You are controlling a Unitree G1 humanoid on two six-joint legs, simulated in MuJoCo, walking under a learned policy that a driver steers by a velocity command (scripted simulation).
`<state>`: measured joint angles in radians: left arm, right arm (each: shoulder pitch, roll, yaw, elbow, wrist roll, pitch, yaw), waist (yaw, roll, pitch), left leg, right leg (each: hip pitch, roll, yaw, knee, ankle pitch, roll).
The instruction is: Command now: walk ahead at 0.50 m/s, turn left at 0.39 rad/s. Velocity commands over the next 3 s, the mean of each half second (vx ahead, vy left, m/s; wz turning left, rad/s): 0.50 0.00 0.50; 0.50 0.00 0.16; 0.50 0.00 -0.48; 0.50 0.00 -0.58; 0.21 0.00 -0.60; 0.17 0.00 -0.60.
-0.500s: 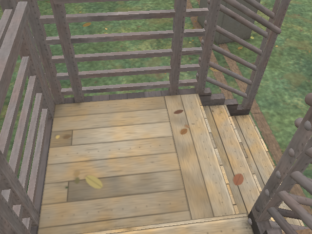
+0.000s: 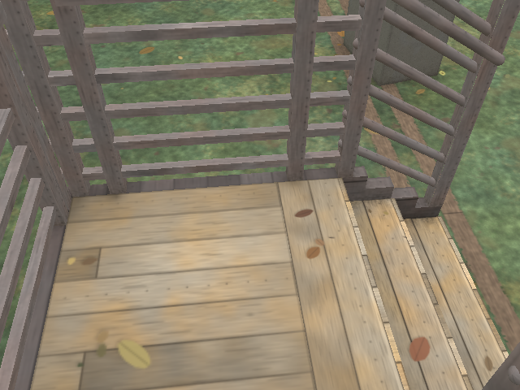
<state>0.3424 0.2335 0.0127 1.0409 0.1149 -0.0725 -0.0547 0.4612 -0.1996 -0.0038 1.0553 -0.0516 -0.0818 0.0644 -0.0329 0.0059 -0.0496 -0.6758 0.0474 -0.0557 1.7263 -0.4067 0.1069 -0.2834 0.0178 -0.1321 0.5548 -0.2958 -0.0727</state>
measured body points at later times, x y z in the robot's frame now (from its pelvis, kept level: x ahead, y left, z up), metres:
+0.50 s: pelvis +0.29 +0.08 -0.15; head +0.30 +0.09 +0.30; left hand +0.07 +0.22 -0.29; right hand +0.50 -0.10 -0.28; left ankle +0.29 +0.16 -0.90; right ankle +0.08 -0.09 -0.63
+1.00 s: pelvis +0.62 +0.12 -0.34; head +0.65 +0.13 +0.11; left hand +0.62 +0.38 -0.48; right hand +0.73 -0.09 -0.49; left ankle +0.49 +0.23 -0.83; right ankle +0.70 +0.06 -1.07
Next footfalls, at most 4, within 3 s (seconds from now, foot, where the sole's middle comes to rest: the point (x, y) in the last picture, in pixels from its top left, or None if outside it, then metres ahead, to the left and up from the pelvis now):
0.44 left None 0.33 0.18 -0.94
0.86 right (238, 377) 0.74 0.08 -1.10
1.26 left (165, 337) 0.89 0.33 -1.10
1.76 right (246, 275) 1.14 0.05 -1.10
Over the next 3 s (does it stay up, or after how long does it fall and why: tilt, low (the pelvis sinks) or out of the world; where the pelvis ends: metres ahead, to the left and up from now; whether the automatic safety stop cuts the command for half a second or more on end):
stays up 1.13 0.10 -0.33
